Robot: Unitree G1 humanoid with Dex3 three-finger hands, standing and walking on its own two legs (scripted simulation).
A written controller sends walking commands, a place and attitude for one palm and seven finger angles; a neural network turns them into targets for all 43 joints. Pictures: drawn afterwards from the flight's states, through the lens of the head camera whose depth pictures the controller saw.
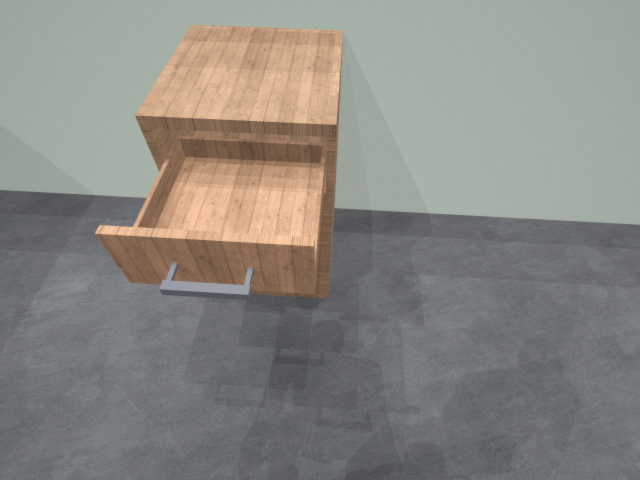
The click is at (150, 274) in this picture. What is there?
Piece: drawer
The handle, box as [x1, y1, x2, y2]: [159, 262, 253, 299]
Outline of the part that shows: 159,288 162,294 249,299 251,291 250,282 253,268 248,267 245,282 243,285 186,282 173,280 178,265 177,263 172,262 167,277 165,280 162,280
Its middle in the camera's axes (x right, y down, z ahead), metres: -0.21 +0.08 +0.72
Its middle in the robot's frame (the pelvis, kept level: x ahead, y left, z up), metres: +0.46 +0.24 -0.15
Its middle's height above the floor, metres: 0.63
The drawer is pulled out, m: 0.30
